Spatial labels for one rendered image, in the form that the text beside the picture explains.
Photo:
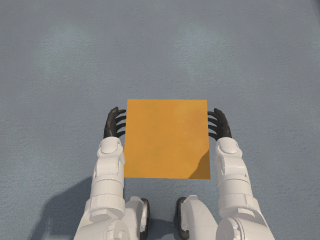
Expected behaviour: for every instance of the left robot foot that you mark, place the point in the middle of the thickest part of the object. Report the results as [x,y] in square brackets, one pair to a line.
[144,234]

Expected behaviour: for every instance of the robot right upper arm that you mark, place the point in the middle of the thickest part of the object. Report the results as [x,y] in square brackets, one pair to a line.
[234,228]

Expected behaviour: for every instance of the robot left upper arm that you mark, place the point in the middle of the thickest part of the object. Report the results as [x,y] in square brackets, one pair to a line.
[109,229]

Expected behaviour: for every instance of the robot left hand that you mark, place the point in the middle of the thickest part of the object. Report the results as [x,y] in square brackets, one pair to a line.
[111,128]

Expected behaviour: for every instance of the robot right hand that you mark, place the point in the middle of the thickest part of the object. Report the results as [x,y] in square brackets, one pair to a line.
[222,130]

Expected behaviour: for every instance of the left robot forearm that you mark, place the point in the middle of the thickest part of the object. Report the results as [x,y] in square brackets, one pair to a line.
[106,196]

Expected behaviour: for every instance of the carton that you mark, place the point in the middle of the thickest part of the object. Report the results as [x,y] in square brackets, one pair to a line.
[167,139]

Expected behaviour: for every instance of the right robot forearm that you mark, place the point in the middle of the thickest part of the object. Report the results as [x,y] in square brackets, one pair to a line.
[235,193]

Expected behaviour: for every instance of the robot right thigh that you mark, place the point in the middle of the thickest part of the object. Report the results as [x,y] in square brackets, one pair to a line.
[198,218]

